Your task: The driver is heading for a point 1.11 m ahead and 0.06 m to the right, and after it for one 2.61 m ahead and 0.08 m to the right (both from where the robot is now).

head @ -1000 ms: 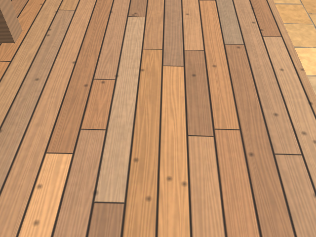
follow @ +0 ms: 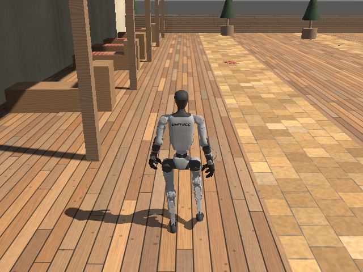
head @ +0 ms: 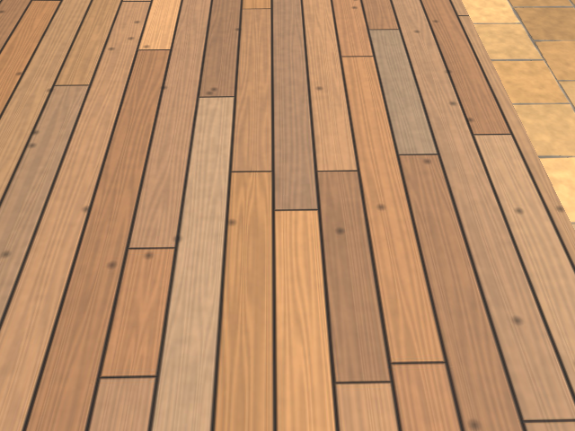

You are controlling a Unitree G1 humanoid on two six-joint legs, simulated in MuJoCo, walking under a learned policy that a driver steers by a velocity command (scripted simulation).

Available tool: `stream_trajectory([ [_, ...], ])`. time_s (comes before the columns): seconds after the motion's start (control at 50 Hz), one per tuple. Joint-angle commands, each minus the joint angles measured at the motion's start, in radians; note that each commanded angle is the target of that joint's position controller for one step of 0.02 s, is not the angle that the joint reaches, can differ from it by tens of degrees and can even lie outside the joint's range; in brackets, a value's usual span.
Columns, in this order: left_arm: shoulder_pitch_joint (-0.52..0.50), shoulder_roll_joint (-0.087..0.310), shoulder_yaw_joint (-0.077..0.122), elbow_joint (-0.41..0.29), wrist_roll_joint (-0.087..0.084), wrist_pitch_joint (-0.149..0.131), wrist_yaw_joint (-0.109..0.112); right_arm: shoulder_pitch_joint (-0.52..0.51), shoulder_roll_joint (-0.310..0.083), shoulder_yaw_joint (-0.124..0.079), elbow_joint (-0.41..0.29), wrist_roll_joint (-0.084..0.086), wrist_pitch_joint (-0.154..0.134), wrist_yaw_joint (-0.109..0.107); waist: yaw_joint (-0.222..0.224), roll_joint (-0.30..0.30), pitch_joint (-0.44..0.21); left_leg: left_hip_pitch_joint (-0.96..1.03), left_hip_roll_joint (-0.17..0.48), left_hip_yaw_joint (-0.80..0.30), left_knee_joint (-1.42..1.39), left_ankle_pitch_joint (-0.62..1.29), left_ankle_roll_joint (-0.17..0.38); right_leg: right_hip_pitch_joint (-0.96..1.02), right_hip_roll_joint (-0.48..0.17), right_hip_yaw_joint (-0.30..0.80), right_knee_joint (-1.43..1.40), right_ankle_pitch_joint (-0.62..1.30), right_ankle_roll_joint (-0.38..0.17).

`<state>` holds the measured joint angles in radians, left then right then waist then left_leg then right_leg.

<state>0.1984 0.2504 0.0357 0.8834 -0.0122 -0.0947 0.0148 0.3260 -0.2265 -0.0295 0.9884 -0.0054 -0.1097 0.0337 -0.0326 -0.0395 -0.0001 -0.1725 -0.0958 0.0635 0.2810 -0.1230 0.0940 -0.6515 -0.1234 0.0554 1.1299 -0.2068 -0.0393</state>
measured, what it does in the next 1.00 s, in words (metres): walks ahead: right foot, then left foot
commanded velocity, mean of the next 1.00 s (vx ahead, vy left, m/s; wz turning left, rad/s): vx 0.49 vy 0.00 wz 0.00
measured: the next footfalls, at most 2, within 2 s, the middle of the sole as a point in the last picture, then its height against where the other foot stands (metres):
right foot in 0.30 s outside the picture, level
left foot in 0.86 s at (259, 381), level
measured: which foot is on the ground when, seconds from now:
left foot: down 0.00-0.32, up 0.34-0.84, down 0.86-1.00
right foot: up 0.00-0.28, down 0.30-0.88, up 0.90-1.00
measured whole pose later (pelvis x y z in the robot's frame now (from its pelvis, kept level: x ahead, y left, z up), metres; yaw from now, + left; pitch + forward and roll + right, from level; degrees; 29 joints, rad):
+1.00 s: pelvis +0.54 -0.01 -0.01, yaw +1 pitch +1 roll +0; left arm 0.29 0.26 0.05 0.95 -0.02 -0.10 0.01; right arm 0.18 -0.24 -0.05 0.90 0.00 -0.10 0.04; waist 0.00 -0.03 0.03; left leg -0.34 -0.03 0.06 0.45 -0.14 0.06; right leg -0.44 -0.05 0.03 1.19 -0.37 -0.04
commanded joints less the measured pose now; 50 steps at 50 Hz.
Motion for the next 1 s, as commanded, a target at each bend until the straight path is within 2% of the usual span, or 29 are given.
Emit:
stream_trajectory([
  [0.02,0.033,0.041,0.011,-0.043,0.012,0.005,0.006,-0.042,-0.135,-0.022,-0.057,0.002,-0.017,-0.019,0.047,0.073,0.055,-0.101,0.284,-0.215,-0.201,0.063,0.172,-0.022,-0.043,0.003,-0.15,0.157,0.027],
  [0.1,-0.127,0.029,0.006,-0.083,0.003,-0.005,-0.005,0.037,-0.162,-0.027,-0.039,0.018,-0.004,-0.033,-0.012,0.077,0.055,-0.02,0.267,-0.164,-0.182,0.078,0.126,0.012,0.002,-0.035,-0.428,0.305,0.036],
  [0.16,-0.215,0.033,0.002,-0.111,-0.008,-0.008,-0.021,0.093,-0.169,-0.029,-0.016,0.025,0.007,-0.033,-0.046,0.088,0.072,0.069,0.295,-0.168,-0.148,0.052,0.12,0.015,0.023,-0.046,-0.526,0.282,0.035],
  [0.2,-0.251,0.043,0.003,-0.133,-0.011,-0.015,-0.034,0.111,-0.17,-0.032,-0.005,0.026,0.017,-0.034,-0.049,0.094,0.081,0.14,0.327,-0.182,-0.109,0.052,0.111,0.008,0.031,-0.043,-0.575,0.218,0.016],
  [0.24,-0.228,0.065,0.01,-0.139,-0.011,-0.024,-0.045,0.102,-0.182,-0.038,-0.003,0.027,0.027,-0.037,-0.023,0.108,0.067,0.183,0.351,-0.196,-0.054,0.1,0.096,0.065,0.047,-0.051,-0.618,0.139,-0.012],
  [0.26,-0.173,0.083,0.019,-0.127,-0.01,-0.028,-0.046,0.083,-0.189,-0.039,-0.007,0.026,0.033,-0.037,0.014,0.118,0.039,0.184,0.345,-0.186,0.008,0.212,0.082,0.152,0.071,-0.072,-0.639,0.112,-0.029],
  [0.28,-0.047,0.118,0.041,-0.09,-0.008,-0.03,-0.043,0.065,-0.178,-0.034,-0.014,0.022,0.038,-0.037,0.079,0.11,-0.032,0.165,0.298,-0.147,0.155,0.374,0.06,0.318,0.104,-0.097,-0.662,0.105,-0.054],
  [0.3,0.157,0.189,0.068,-0.038,-0.002,-0.032,-0.035,0.052,-0.139,-0.017,-0.035,0.008,0.037,-0.037,0.157,0.058,-0.175,0.023,0.238,-0.09,0.424,0.349,0.025,0.61,0.016,0.0,-0.635,0.13,-0.11],
  [0.32,0.294,0.304,0.097,-0.012,0.014,-0.023,-0.033,0.148,-0.026,0.018,-0.054,0.004,0.016,-0.028,0.147,-0.189,-0.32,-0.402,0.072,-0.009,0.833,-0.02,-0.057,1.018,-0.234,0.426,-0.689,0.027,-0.264],
  [0.34,0.312,0.228,0.076,-0.006,0.012,-0.022,-0.037,0.151,-0.059,0.013,-0.039,0.02,-0.012,-0.023,0.151,-0.218,-0.382,-0.551,0.05,-0.159,1.0,-0.424,-0.048,1.06,-0.29,0.684,-0.826,-0.059,-0.302],
  [0.36,0.219,0.164,0.054,-0.021,0.007,-0.024,-0.038,0.062,-0.157,-0.013,-0.064,0.046,-0.025,-0.02,0.131,-0.146,-0.231,-0.634,0.114,-0.181,1.062,-0.366,-0.025,0.934,-0.257,0.549,-0.835,-0.066,-0.245],
  [0.38,0.12,0.127,0.041,-0.046,0.005,-0.022,-0.038,-0.002,-0.164,-0.016,-0.081,0.048,-0.027,-0.023,0.1,-0.076,-0.147,-0.614,0.171,-0.151,1.032,-0.266,-0.019,0.788,-0.215,0.4,-0.854,0.004,-0.211],
  [0.4,0.053,0.095,0.03,-0.056,0.008,-0.02,-0.044,-0.036,-0.149,-0.019,-0.086,0.034,-0.02,-0.029,0.072,-0.021,-0.08,-0.575,0.204,-0.135,0.967,-0.195,-0.025,0.656,-0.17,0.301,-0.894,0.071,-0.194],
  [0.44,0.021,0.065,0.022,-0.047,0.017,-0.024,-0.052,-0.01,-0.11,-0.024,-0.079,0.022,0.009,-0.035,0.021,-0.045,-0.036,-0.464,0.238,-0.131,0.879,-0.118,-0.036,0.514,-0.107,0.183,-0.958,0.144,-0.171],
  [0.48,0.059,0.087,0.028,-0.021,0.017,-0.03,-0.05,-0.001,-0.086,-0.024,-0.079,0.019,0.027,-0.038,0.006,-0.034,-0.016,-0.465,0.239,-0.118,0.838,-0.073,-0.051,0.483,-0.092,0.119,-0.984,0.25,-0.187],
  [0.54,0.116,0.112,0.035,0.008,0.017,-0.025,-0.032,-0.11,-0.089,-0.029,-0.119,0.01,0.03,-0.041,0.024,-0.013,0.016,-0.56,0.243,-0.116,0.69,0.049,-0.072,0.52,-0.092,0.075,-1.001,0.333,-0.19],
  [0.64,0.186,0.129,0.036,0.04,0.005,-0.014,-0.014,-0.291,-0.064,-0.021,-0.17,0.015,0.021,-0.026,0.075,-0.019,0.053,-0.526,0.206,-0.078,0.401,0.235,-0.074,0.555,-0.068,0.01,-1.025,0.263,-0.157],
  [0.7,0.239,0.135,0.039,0.071,-0.001,-0.004,-0.011,-0.374,-0.066,-0.017,-0.198,0.022,0.016,-0.014,0.101,-0.019,0.084,-0.54,0.19,-0.072,0.315,0.219,-0.065,0.639,-0.097,0.011,-1.006,0.241,-0.156],
  [0.76,0.252,0.142,0.046,0.09,-0.005,0.01,-0.003,-0.418,-0.077,-0.017,-0.228,0.026,0.006,0.005,0.096,-0.023,0.097,-0.546,0.182,-0.076,0.261,0.139,-0.036,0.73,-0.14,0.019,-0.953,0.286,-0.145],
  [0.8,0.23,0.156,0.052,0.089,-0.006,0.019,0.0,-0.377,-0.1,-0.025,-0.224,0.026,0.0,0.012,0.062,-0.04,0.065,-0.446,0.154,-0.052,0.236,0.067,-0.011,0.753,-0.147,0.014,-0.889,0.42,-0.127],
  [0.82,0.208,0.164,0.054,0.084,-0.005,0.023,0.0,-0.308,-0.123,-0.038,-0.207,0.025,-0.003,0.011,0.02,-0.054,0.019,-0.327,0.12,-0.022,0.227,0.047,0.005,0.745,-0.133,-0.002,-0.809,0.585,-0.114],
  [0.84,0.191,0.15,0.048,0.079,-0.001,0.029,0.0,-0.156,-0.161,-0.062,-0.158,0.024,-0.002,0.005,-0.054,-0.044,-0.068,-0.123,0.085,0.004,0.215,0.057,0.03,0.702,-0.082,-0.039,-0.636,0.704,-0.091],
  [0.86,0.19,0.121,0.034,0.058,0.012,0.029,-0.001,0.036,-0.229,-0.086,-0.111,0.015,-0.001,-0.004,-0.12,0.024,-0.207,0.193,0.208,-0.134,0.247,0.081,0.087,0.509,-0.025,-0.08,-0.355,0.537,-0.056],
  [0.88,0.312,-0.005,-0.003,0.053,0.012,0.008,-0.014,0.147,-0.315,-0.107,-0.085,0.004,0.006,-0.006,-0.079,0.275,-0.354,0.575,0.456,-0.607,0.163,-0.105,0.249,0.084,0.159,-0.093,0.048,-0.004,0.019],
  [0.9,0.286,0.041,0.006,0.068,-0.002,-0.02,-0.019,0.138,-0.236,-0.08,-0.088,0.01,0.006,-0.004,-0.091,0.266,-0.39,0.584,0.484,-0.802,0.034,-0.168,0.245,-0.037,0.167,0.069,0.19,-0.355,0.001],
  [0.92,0.19,0.123,0.028,0.035,-0.03,-0.035,-0.023,0.049,-0.189,-0.065,-0.1,0.017,0.003,-0.005,-0.073,0.215,-0.236,0.454,0.453,-0.655,0.02,-0.169,0.189,-0.118,0.108,0.066,0.233,-0.3,-0.018],
  [0.94,0.125,0.131,0.03,0.017,-0.031,-0.037,-0.015,-0.061,-0.16,-0.053,-0.127,0.013,0.004,-0.006,-0.036,0.135,-0.132,0.274,0.425,-0.509,0.003,0.013,0.162,-0.086,0.055,0.029,0.194,-0.206,-0.018],
  [0.96,0.098,0.123,0.037,0.017,-0.012,-0.03,-0.005,-0.13,-0.127,-0.042,-0.136,0.003,0.002,0.0,0.0,0.078,-0.066,0.123,0.383,-0.392,-0.015,0.213,0.144,-0.025,0.024,0.012,0.137,-0.153,-0.008],
  [1.0,0.162,0.075,0.04,0.035,-0.001,0.003,0.005,-0.153,-0.089,-0.032,-0.121,-0.012,-0.004,0.007,0.061,0.113,-0.057,-0.017,0.325,-0.244,-0.036,0.47,0.128,0.119,-0.001,0.009,0.057,-0.121,0.007],
])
